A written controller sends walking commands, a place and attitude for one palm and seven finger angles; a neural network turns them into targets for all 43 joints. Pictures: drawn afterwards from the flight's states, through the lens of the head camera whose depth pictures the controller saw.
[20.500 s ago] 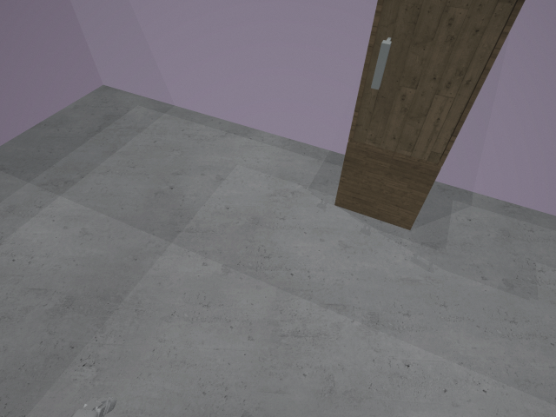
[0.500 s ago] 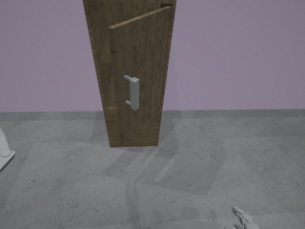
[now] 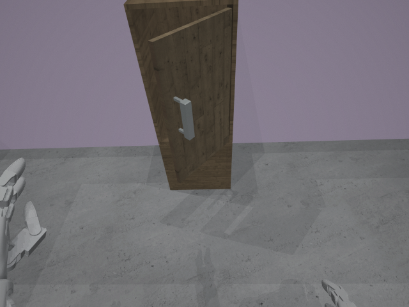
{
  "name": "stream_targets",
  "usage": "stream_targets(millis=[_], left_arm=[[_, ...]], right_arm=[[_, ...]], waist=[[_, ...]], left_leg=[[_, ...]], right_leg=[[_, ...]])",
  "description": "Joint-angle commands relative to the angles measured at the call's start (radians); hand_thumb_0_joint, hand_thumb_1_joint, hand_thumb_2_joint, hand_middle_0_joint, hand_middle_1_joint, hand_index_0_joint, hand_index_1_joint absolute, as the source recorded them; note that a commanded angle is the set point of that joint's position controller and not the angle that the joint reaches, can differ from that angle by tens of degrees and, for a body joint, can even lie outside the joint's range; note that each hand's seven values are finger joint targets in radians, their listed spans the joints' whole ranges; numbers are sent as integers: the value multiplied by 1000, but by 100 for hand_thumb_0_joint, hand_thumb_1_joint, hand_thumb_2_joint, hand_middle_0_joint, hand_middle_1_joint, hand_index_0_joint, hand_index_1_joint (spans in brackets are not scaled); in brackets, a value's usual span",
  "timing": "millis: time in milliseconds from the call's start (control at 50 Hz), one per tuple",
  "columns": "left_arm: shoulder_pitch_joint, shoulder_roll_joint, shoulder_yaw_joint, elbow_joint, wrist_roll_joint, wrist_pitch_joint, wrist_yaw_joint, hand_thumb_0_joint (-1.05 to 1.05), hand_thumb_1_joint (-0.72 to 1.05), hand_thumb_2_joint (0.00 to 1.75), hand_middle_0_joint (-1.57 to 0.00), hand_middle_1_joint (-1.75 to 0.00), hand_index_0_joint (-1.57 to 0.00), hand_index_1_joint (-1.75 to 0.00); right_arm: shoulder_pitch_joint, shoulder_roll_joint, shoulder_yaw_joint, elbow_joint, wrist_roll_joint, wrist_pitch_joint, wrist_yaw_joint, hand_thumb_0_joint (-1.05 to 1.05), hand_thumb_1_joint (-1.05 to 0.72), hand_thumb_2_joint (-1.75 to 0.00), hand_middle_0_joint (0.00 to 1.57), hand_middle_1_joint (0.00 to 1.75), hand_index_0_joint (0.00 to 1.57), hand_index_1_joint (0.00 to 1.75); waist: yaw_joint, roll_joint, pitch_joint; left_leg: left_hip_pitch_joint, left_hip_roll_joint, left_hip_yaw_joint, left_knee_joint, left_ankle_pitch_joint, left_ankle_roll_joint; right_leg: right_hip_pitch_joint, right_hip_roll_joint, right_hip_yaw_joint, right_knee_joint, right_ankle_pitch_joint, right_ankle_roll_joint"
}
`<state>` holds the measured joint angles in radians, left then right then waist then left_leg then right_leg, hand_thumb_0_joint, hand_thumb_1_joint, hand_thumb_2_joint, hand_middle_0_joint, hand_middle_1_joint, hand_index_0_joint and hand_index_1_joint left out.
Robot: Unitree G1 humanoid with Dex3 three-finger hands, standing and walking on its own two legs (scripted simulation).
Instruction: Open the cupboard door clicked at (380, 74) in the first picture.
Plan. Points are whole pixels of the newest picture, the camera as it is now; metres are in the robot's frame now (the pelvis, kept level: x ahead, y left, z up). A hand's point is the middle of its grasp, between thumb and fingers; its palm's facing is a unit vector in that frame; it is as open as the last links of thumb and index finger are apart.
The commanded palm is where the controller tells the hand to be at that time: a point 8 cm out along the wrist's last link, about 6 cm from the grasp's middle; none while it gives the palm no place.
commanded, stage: stop stepping back and stand still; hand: left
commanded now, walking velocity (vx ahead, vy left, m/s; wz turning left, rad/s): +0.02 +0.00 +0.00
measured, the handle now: (183, 118) +0.69 +0.12 -0.02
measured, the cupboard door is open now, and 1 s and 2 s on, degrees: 49 49 49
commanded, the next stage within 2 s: let the arm hang, fingers relaxed in 0.10 s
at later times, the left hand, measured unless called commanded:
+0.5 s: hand out of the picture +0.07 +0.19 -0.18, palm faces -0.01 -0.99 -0.14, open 7.3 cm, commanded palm none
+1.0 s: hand out of the picture -0.02 +0.23 -0.18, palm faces +0.03 -0.97 -0.23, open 7.4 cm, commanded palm none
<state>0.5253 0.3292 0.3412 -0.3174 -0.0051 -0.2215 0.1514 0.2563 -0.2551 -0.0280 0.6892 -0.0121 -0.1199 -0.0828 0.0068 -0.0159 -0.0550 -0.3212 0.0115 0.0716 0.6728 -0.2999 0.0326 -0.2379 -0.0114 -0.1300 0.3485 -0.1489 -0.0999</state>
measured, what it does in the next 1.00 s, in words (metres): steps on the spot: left foot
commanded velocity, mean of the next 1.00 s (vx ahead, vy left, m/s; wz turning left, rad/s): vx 0.00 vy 0.00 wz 0.00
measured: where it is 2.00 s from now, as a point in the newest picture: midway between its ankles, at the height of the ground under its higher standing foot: outside the picture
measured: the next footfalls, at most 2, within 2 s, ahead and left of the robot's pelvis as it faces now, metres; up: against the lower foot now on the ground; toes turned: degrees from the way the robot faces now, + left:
left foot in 0.14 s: +0.01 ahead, +0.13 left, +0.00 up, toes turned +2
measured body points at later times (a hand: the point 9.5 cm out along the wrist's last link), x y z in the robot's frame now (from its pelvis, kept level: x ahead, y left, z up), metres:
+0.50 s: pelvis -0.01 +0.03 -0.02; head +0.02 +0.04 +0.43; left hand +0.07 +0.24 -0.16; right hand +0.06 -0.21 -0.16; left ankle -0.03 +0.13 -0.75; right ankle +0.03 -0.03 -0.75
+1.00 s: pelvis +0.00 +0.05 -0.01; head +0.01 +0.04 +0.44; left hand -0.02 +0.29 -0.16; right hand -0.03 -0.15 -0.18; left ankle -0.03 +0.13 -0.75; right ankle +0.03 -0.03 -0.75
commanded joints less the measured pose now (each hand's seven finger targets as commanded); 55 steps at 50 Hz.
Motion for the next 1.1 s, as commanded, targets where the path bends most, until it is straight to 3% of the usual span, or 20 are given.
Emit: stream_targets(millis=[0,40,120,140,160,180,200,240,260,320,340,380,440,460,540,560,620,680,740,1080], left_arm=[[-67,288,218,-379,-4,-81,59,0,90,90,-20,-30,-20,-30],[-53,267,210,-368,-12,-79,66,0,90,90,-20,-30,-20,-30],[-49,230,187,-307,-27,-80,57,0,90,90,-20,-30,-20,-30],[-36,229,186,-277,-30,-76,52,0,90,90,-20,-30,-20,-30],[-16,232,189,-236,-33,-67,44,0,90,90,-20,-30,-20,-30],[-80,97,-254,421,61,63,-109,0,90,90,-20,-30,-20,-30],[-88,87,-200,460,52,166,-150,0,90,90,-20,-30,-20,-30],[-119,25,-215,491,45,203,-160,0,90,90,-20,-30,-20,-30],[-167,28,-226,535,46,206,-163,0,90,90,-20,-30,-20,-30],[-239,69,-248,700,43,205,-158,0,90,90,-20,-30,-20,-30],[-260,72,-256,765,42,206,-153,0,90,90,-20,-30,-20,-30],[-312,70,-275,872,36,214,-140,0,90,90,-20,-30,-20,-30],[-301,20,-301,1021,21,220,-132,0,90,90,-20,-30,-20,-30],[-283,16,-305,1073,20,220,-130,0,90,90,-20,-30,-20,-30],[-238,-33,-292,1209,21,215,-124,0,90,90,-20,-30,-20,-30],[-243,-30,-299,1237,18,214,-124,0,90,90,-20,-30,-20,-30],[-259,-42,-307,1299,16,213,-125,0,90,90,-20,-30,-20,-30],[-249,-47,-311,1350,16,212,-124,0,90,90,-20,-30,-20,-30],[-237,-54,-315,1387,14,210,-121,0,90,90,-20,-30,-20,-30],[-185,-89,-321,1454,15,206,-110,0,90,90,-20,-30,-20,-30]], right_arm=[[-102,-55,-23,-199,-2,-63,-9,0,-90,-90,20,30,20,30],[-80,-64,-26,-205,-1,-56,-6,0,-90,-90,20,30,20,30],[-92,-103,-40,-214,20,-40,9,0,-90,-90,20,30,20,30],[-98,-104,-39,-213,30,-36,14,0,-90,-90,20,30,20,30],[-101,-93,-31,-204,31,-32,14,0,-90,-90,20,30,20,30],[-136,-195,-56,4,30,-87,90,0,-90,-90,20,30,20,30],[-77,-215,-62,6,7,0,96,0,-90,-90,20,30,20,30],[-53,-153,-41,-15,-4,40,84,0,-90,-90,20,30,20,30],[-66,-144,-30,-16,-9,50,82,0,-90,-90,20,30,20,30],[-39,-128,-13,2,-9,85,77,0,-90,-90,20,30,20,30],[-39,-124,-12,20,-12,98,77,0,-90,-90,20,30,20,30],[-29,-106,-2,72,-13,112,77,0,-90,-90,20,30,20,30],[-59,-81,25,144,-17,108,72,0,-90,-90,20,30,20,30],[-65,-74,30,166,-15,109,68,0,-90,-90,20,30,20,30],[2,-30,25,248,-15,116,55,0,-90,-90,20,30,20,30],[19,-27,26,268,-13,118,55,0,-90,-90,20,30,20,30],[68,-19,22,311,-9,122,51,0,-90,-90,20,30,20,30],[106,-15,20,348,-7,121,49,0,-90,-90,20,30,20,30],[132,-9,25,382,-7,118,47,0,-90,-90,20,30,20,30],[154,41,35,450,-3,107,41,0,-90,-90,20,30,20,30]], waist=[[12,-48,-68],[-4,-2,-68],[-10,100,-33],[-7,72,-44],[-15,114,-31],[-63,78,85],[-14,87,59],[-4,37,47],[-1,-29,54],[-15,-258,-13],[-16,-275,-9],[-24,-188,-19],[5,135,-6],[12,184,-7],[10,236,-21],[8,234,-10],[0,79,66],[0,0,128],[-4,-28,125],[-4,38,150]], left_leg=[[-2,-36,47,-211,-46,18],[75,-23,18,-287,-21,26],[118,147,-206,-319,114,77],[89,146,-194,-286,169,67],[29,115,-141,-282,106,48],[-6,81,-103,-139,290,17],[-14,97,-118,-173,359,14],[-49,111,-149,-176,285,34],[-66,104,-159,-173,254,41],[0,23,-108,-106,145,13],[25,11,-101,-108,97,9],[80,22,-111,-168,133,7],[71,97,-195,-300,289,27],[53,99,-192,-319,265,28],[50,81,-164,-349,116,16],[45,83,-161,-358,101,15],[30,93,-175,-383,63,18],[34,92,-171,-399,43,23],[53,93,-165,-405,50,27],[94,92,-138,-407,106,23]], right_leg=[[183,-241,337,-163,-276,62],[152,-204,311,-119,-277,74],[77,-69,218,82,-19,121],[106,-60,222,89,49,134],[134,-69,238,56,21,125],[-24,-125,130,180,188,72],[-35,-134,186,188,221,47],[-32,-113,148,206,130,42],[-21,-119,161,196,134,40],[60,-217,255,79,190,-9],[59,-225,259,54,187,-18],[51,-202,226,47,106,-7],[109,-110,162,89,66,57],[147,-101,158,74,50,58],[201,-107,142,10,20,39],[201,-107,142,3,18,37],[169,-107,139,-24,-18,35],[128,-105,148,-46,-55,34],[126,-107,155,-49,-55,36],[85,-104,155,-29,-9,43]])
